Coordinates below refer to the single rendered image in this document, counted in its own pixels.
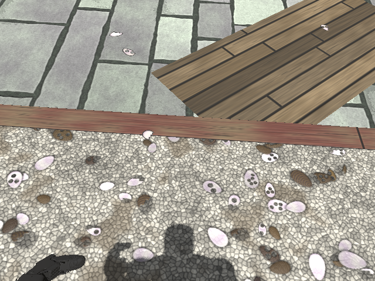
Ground left robot hand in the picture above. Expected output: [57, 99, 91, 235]
[16, 254, 86, 281]

